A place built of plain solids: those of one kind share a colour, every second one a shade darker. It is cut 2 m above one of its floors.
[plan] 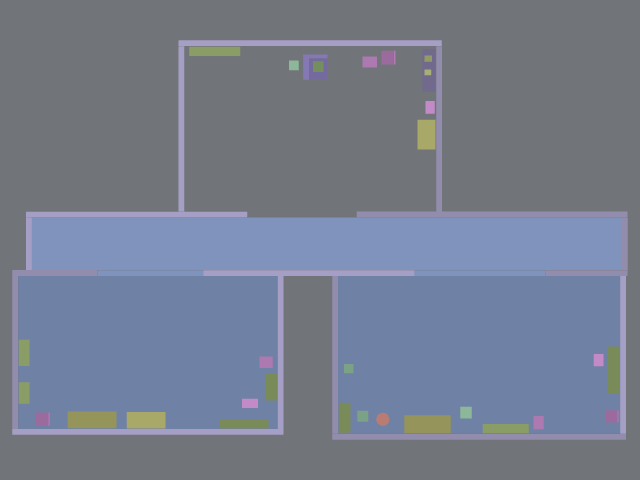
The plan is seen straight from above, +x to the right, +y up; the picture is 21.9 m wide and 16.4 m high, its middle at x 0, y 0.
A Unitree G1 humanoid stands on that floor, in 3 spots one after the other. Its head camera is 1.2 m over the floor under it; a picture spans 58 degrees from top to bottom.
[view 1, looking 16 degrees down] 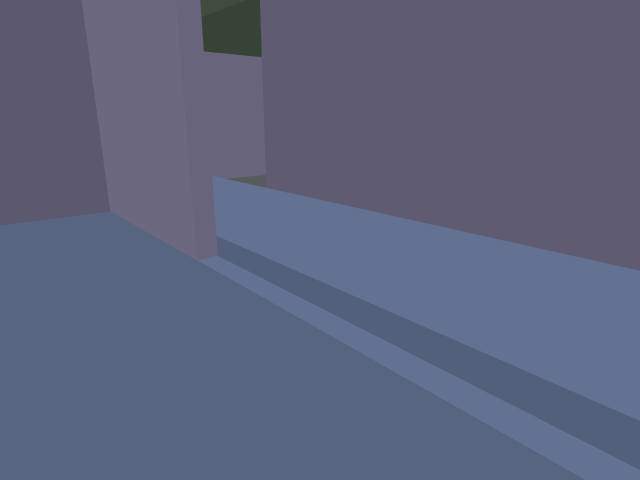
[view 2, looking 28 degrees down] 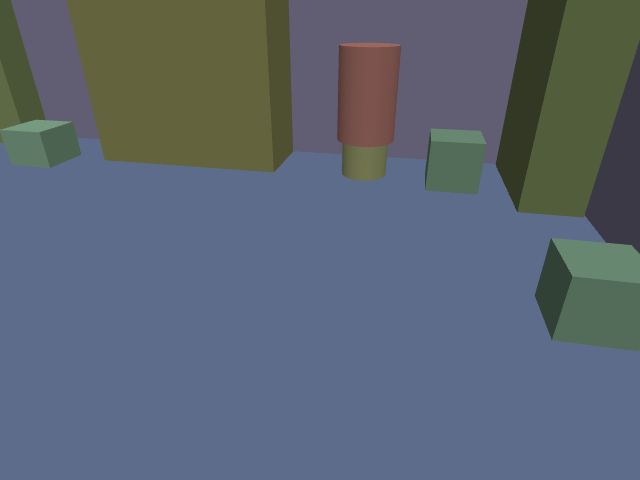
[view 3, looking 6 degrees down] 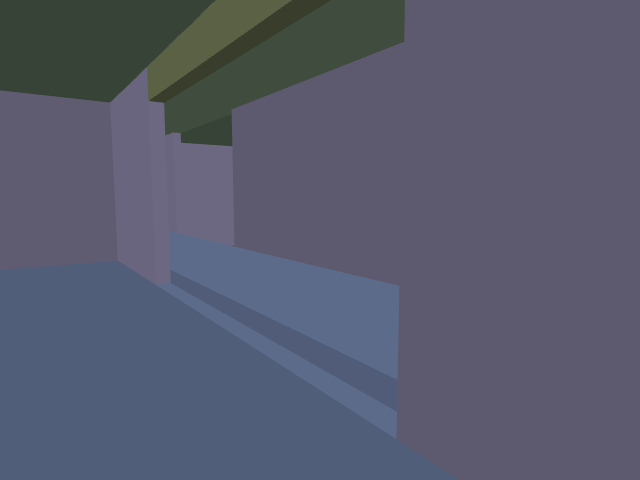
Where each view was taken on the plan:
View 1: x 6.62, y -2.69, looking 140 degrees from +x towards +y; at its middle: floor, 3.69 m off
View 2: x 1.79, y -2.69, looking -78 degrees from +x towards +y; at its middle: floor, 2.56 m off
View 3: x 9.14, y -2.69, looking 145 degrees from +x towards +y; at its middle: wall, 6.08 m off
